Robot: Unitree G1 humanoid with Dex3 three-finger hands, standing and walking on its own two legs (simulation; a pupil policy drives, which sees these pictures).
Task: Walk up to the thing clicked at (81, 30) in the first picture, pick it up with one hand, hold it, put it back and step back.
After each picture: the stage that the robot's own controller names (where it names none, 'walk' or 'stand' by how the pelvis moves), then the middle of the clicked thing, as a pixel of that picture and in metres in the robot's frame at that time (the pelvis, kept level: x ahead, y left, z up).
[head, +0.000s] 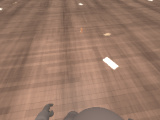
stand; (81, 30) +2.23 +0.34 -0.72
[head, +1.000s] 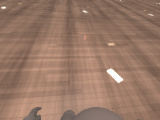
walk; (85, 37) +2.10 +0.14 -0.71
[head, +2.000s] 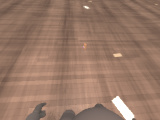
walk; (85, 46) +1.48 +0.09 -0.72
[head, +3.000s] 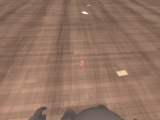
walk; (82, 63) +0.99 +0.13 -0.71
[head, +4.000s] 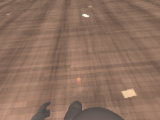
walk; (79, 80) +0.60 +0.21 -0.71
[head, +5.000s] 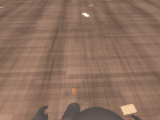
walk; (74, 91) +0.39 +0.20 -0.69
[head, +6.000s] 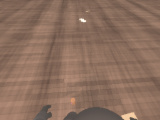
stand; (73, 101) +0.31 +0.19 -0.72
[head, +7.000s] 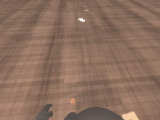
stand; (73, 101) +0.30 +0.19 -0.72
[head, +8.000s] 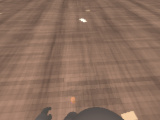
stand; (73, 100) +0.33 +0.20 -0.73
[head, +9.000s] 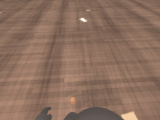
stand; (73, 100) +0.32 +0.20 -0.73
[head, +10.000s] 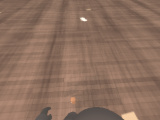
go down; (73, 100) +0.31 +0.20 -0.73
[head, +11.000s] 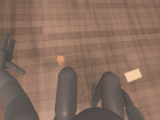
go down; (61, 60) +0.40 +0.24 -0.30
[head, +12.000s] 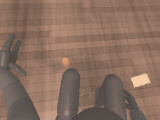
approach; (65, 62) +0.40 +0.23 -0.30
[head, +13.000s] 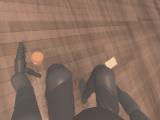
close in; (37, 58) +0.38 +0.27 -0.22
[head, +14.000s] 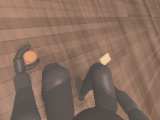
close; (30, 58) +0.38 +0.28 -0.22
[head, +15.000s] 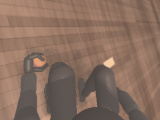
lift; (39, 62) +0.33 +0.26 -0.21
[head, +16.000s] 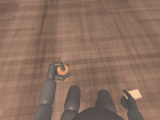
lift; (63, 72) +0.31 +0.19 -0.01
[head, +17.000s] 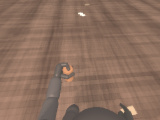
hold; (68, 73) +0.33 +0.17 +0.01
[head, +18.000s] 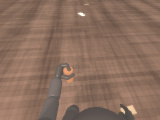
hold; (68, 74) +0.32 +0.17 +0.00
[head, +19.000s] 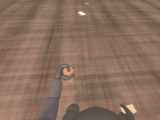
hold; (68, 74) +0.32 +0.17 -0.01
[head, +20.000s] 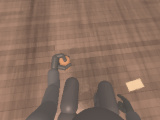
crouch; (65, 63) +0.39 +0.19 -0.09
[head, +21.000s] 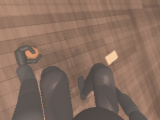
lower; (33, 56) +0.39 +0.27 -0.22
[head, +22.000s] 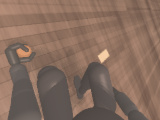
lower; (25, 54) +0.41 +0.29 -0.22
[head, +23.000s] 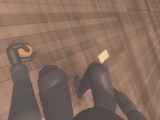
lower; (26, 54) +0.40 +0.29 -0.22
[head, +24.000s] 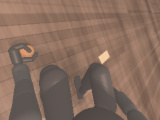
lower; (27, 54) +0.40 +0.28 -0.22
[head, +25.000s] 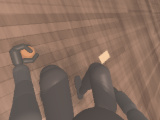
loosen; (28, 55) +0.39 +0.28 -0.22
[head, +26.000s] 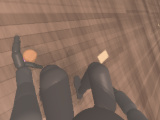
withdraw; (29, 57) +0.38 +0.27 -0.23
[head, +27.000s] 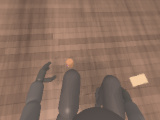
walk; (69, 63) +0.42 +0.21 -0.33
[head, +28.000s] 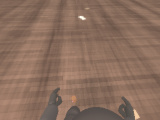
stand; (73, 99) +0.34 +0.16 -0.66
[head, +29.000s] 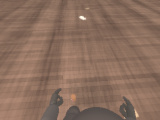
stand; (73, 97) +0.35 +0.18 -0.67
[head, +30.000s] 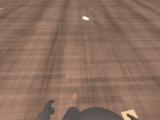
stand; (74, 96) +0.36 +0.17 -0.70
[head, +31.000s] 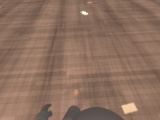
walk; (76, 92) +0.38 +0.17 -0.71
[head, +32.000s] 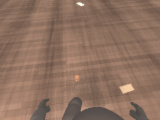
walk; (77, 78) +0.53 +0.20 -0.69
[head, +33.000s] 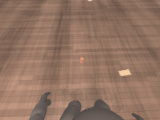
walk; (81, 60) +0.85 +0.16 -0.69
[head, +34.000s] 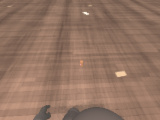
stand; (81, 63) +0.98 +0.17 -0.71
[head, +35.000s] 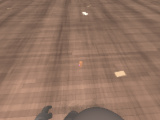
stand; (80, 64) +0.98 +0.18 -0.73
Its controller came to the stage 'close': yes
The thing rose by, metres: 0.71
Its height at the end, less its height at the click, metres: +0.00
